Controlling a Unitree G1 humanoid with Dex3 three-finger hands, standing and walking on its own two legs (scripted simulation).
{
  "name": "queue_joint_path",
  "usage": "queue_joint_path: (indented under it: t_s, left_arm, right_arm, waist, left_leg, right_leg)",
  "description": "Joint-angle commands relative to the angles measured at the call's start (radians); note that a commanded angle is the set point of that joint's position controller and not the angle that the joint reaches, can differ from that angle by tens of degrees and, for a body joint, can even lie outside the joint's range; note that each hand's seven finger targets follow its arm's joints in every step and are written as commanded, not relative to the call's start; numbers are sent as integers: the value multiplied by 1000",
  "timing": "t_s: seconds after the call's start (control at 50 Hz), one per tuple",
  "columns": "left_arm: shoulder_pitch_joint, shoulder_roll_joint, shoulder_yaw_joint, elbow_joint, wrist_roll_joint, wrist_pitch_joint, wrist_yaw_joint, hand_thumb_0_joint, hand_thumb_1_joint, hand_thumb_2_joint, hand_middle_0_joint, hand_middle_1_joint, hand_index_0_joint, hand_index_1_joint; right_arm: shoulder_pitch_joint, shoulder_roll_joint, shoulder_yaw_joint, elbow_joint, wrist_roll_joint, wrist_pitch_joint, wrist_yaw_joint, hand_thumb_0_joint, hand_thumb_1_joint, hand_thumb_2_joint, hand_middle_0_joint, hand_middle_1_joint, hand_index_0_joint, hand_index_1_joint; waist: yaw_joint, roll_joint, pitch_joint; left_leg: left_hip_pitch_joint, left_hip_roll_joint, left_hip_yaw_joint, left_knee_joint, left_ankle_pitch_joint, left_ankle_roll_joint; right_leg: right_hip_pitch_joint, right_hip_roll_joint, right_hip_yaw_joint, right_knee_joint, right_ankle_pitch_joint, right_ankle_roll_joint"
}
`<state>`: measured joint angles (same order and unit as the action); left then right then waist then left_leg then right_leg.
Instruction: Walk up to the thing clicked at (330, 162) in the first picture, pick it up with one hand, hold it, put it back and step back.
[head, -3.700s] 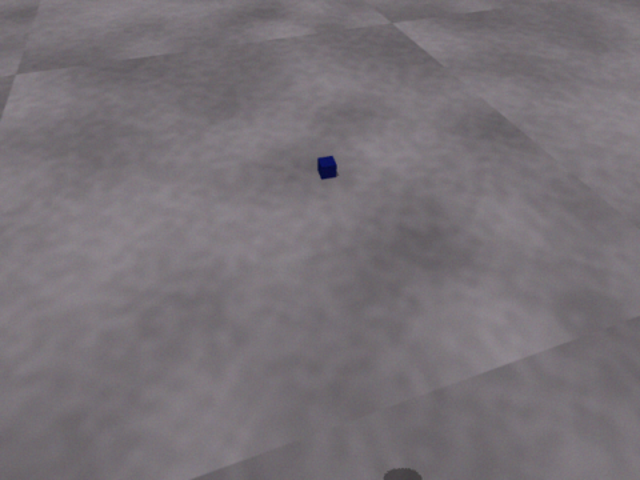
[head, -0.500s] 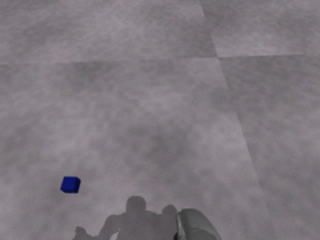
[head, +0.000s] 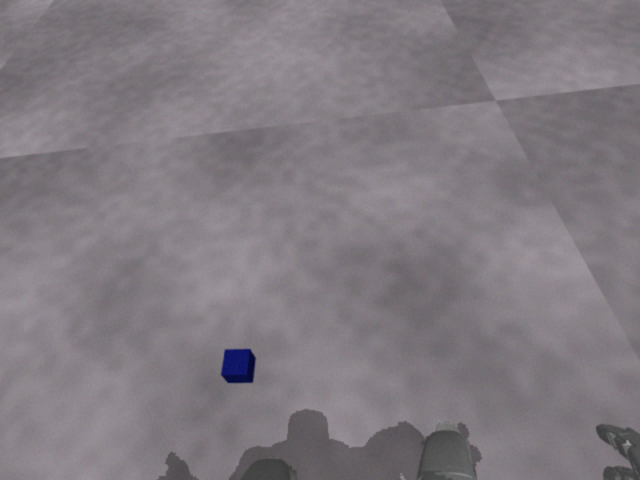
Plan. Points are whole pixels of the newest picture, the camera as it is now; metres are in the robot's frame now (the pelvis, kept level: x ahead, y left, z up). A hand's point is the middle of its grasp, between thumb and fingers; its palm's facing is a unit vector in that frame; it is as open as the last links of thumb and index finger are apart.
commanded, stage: walk up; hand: left
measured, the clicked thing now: (239, 366) +0.49 +0.32 -0.66
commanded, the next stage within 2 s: none
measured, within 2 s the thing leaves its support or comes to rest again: neither
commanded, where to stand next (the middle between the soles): +0.05 +0.15 m, yaw -13 degrees
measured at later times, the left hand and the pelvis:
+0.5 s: hand out of the picture +0.09 +0.47 -0.09, palm faces -0.11 -0.83 -0.55, open 7.4 cm; pelvis -0.04 +0.19 +0.03, yaw -7 degrees
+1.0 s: hand out of the picture +0.13 +0.51 -0.11, palm faces -0.30 -0.90 -0.32, open 7.4 cm; pelvis -0.01 +0.25 +0.05, yaw -16 degrees
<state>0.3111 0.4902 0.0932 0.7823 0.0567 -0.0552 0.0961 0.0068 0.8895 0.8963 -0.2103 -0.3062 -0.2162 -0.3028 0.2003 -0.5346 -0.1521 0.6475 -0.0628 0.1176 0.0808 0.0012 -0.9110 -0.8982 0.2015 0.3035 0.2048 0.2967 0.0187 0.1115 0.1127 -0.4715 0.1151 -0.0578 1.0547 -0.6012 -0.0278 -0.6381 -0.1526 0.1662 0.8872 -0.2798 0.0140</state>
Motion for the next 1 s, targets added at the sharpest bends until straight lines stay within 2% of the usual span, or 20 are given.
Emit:
queue_joint_path:
  t_s: [0.0, 0.02, 0.04, 0.1, 0.2, 0.3, 0.34, 0.36, 0.4, 0.5, 0.58, 0.6, 0.62, 0.64, 0.66, 0.7, 0.74, 0.84, 0.92, 0.98]
  left_arm:
    - [-47, 128, 48, -57, -25, 4, 45, 0, 900, 900, -200, -300, -200, -300]
    - [-130, 159, 48, -82, -29, -5, 71, 0, 900, 900, -200, -300, -200, -300]
    - [-127, 205, 47, -59, -18, -7, 78, 0, 900, 900, -200, -300, -200, -300]
    - [9, 223, 66, 45, -69, 1, 52, 0, 900, 900, -200, -300, -200, -300]
    - [48, 155, 40, 45, -88, 0, 43, 0, 900, 900, -200, -300, -200, -300]
    - [153, 136, 32, 51, -69, 1, 44, 0, 900, 900, -200, -300, -200, -300]
    - [217, 195, 57, 57, -48, -5, 51, 0, 900, 900, -200, -300, -200, -300]
    - [172, 243, 74, 20, -34, -7, 49, 0, 900, 900, -200, -300, -200, -300]
    - [-28, 252, 63, -38, -39, -11, 65, 0, 900, 900, -200, -300, -200, -300]
    - [-175, 174, 31, -42, -8, -16, 10, 0, 900, 900, -200, -300, -200, -300]
    - [-172, 158, 37, -22, 1, 48, -54, 0, 900, 900, -200, -300, -200, -300]
    - [-173, 109, 31, -39, 1, 65, -62, 0, 900, 900, -200, -300, -200, -300]
    - [-142, 37, 14, -64, 4, 69, -73, 0, 900, 900, -200, -300, -200, -300]
    - [-182, 103, 27, -75, 12, 66, -75, 0, 900, 900, -200, -300, -200, -300]
    - [-243, 179, 36, -54, 27, 55, -79, 0, 900, 900, -200, -300, -200, -300]
    - [-181, 177, 66, 17, -8, 54, -99, 0, 900, 900, -200, -300, -200, -300]
    - [-90, 148, 70, 42, -19, 77, -127, 0, 900, 900, -200, -300, -200, -300]
    - [-93, 128, 74, 19, -20, 105, -163, 0, 900, 900, -200, -300, -200, -300]
    - [-218, 105, 52, -25, -29, 93, -162, 0, 900, 900, -200, -300, -200, -300]
    - [-251, 99, 39, -21, -35, 81, -160, 0, 900, 900, -200, -300, -200, -300]
  right_arm:
    - [323, -220, -74, 0, -39, -43, -23, 0, -900, -900, 200, 300, 200, 300]
    - [191, -311, -76, -26, -10, -51, -33, 0, -900, -900, 200, 300, 200, 300]
    - [44, -332, -74, -56, -1, -53, -42, 0, -900, -900, 200, 300, 200, 300]
    - [-15, -155, -32, -81, -22, -61, -59, 0, -900, -900, 200, 300, 200, 300]
    - [92, -100, -19, -51, -15, -62, -59, 0, -900, -900, 200, 300, 200, 300]
    - [50, -70, -16, -89, 0, -39, -52, 0, -900, -900, 200, 300, 200, 300]
    - [48, -26, -3, -89, 30, -51, -52, 0, -900, -900, 200, 300, 200, 300]
    - [109, 11, 5, -82, 33, -53, -53, 0, -900, -900, 200, 300, 200, 300]
    - [125, -92, -26, -58, 8, -25, -79, 0, -900, -900, 200, 300, 200, 300]
    - [163, -72, -10, 62, 50, -58, -45, 0, -900, -900, 200, 300, 200, 300]
    - [292, -69, 4, 191, 51, -127, -82, 0, -900, -900, 200, 300, 200, 300]
    - [361, -114, -6, 211, 34, -147, -105, 0, -900, -900, 200, 300, 200, 300]
    - [397, -218, -24, 202, 16, -172, -125, 0, -900, -900, 200, 300, 200, 300]
    - [267, -339, -45, 171, 39, -176, -132, 0, -900, -900, 200, 300, 200, 300]
    - [110, -356, -49, 144, 35, -185, -140, 0, -900, -900, 200, 300, 200, 300]
    - [81, -245, -18, 150, 20, -213, -150, 0, -900, -900, 200, 300, 200, 300]
    - [133, -219, -6, 188, 37, -229, -157, 0, -900, -900, 200, 300, 200, 300]
    - [133, -189, -2, 194, 36, -232, -158, 0, -900, -900, 200, 300, 200, 300]
    - [218, -168, 8, 200, 34, -226, -155, 0, -900, -900, 200, 300, 200, 300]
    - [209, -176, 16, 181, 36, -213, -148, 0, -900, -900, 200, 300, 200, 300]
  waist:
    - [-189, 230, -101]
    - [-165, 379, -42]
    - [-110, 308, 5]
    - [-53, 51, 54]
    - [-78, 156, -84]
    - [-8, 40, -164]
    - [71, -153, -215]
    - [53, -367, -233]
    - [-13, -210, -181]
    - [-65, -255, -77]
    - [-87, -235, -81]
    - [-122, -143, -76]
    - [-126, 5, -39]
    - [-84, 39, 39]
    - [-61, -12, 135]
    - [-17, -135, 176]
    - [0, -69, 143]
    - [-2, 87, 44]
    - [-64, 116, -13]
    - [-69, 133, -40]
  left_leg:
    - [268, 87, -226, -568, 46, 72]
    - [109, 213, -538, -724, 137, 161]
    - [-30, 306, -648, -780, 7, 242]
    - [58, 115, -255, -583, 292, 122]
    - [368, 82, -106, -448, 839, 132]
    - [239, 80, -60, -367, 774, 94]
    - [29, -7, 11, -88, 608, -7]
    - [-217, -105, 42, 152, -2, -75]
    - [-185, 5, -154, 340, -49, -67]
    - [113, -60, 14, 36, 141, 32]
    - [292, -155, 203, -491, 249, -34]
    - [332, -78, 50, -541, 207, -14]
    - [338, 140, -377, -654, -86, 63]
    - [229, 410, -788, -828, -226, 245]
    - [110, 485, -915, -875, -316, 348]
    - [144, 297, -513, -742, -67, 237]
    - [180, 198, -311, -716, 109, 145]
    - [268, 153, -126, -685, 296, 157]
    - [428, 158, -42, -577, 721, 182]
    - [371, 149, 25, -529, 759, 184]
  right_leg:
    - [-307, 252, -158, 345, -333, -55]
    - [-324, 280, -97, 453, -398, -56]
    - [-248, 194, -73, 511, -330, -73]
    - [-194, 195, -67, 464, -189, -57]
    - [-62, 170, -161, 182, -188, -39]
    - [321, 143, -200, -209, 20, -70]
    - [610, 70, -33, -384, 101, -142]
    - [718, -210, 366, -389, 188, -288]
    - [423, -402, 554, -444, 51, -446]
    - [87, -14, 79, -396, -344, -214]
    - [102, 141, -74, -128, -421, -156]
    - [25, 178, -64, 101, -264, -135]
    - [-186, 269, -12, 255, -345, -96]
    - [-285, 198, 18, 324, -298, -66]
    - [-274, 135, 68, 363, -284, -52]
    - [-224, 126, 101, 352, -115, -30]
    - [-161, 154, 55, 330, -31, -29]
    - [-65, 161, 29, 266, 30, -3]
    - [-62, 134, -54, 95, -41, -9]
    - [103, 106, -172, -86, -91, -27]
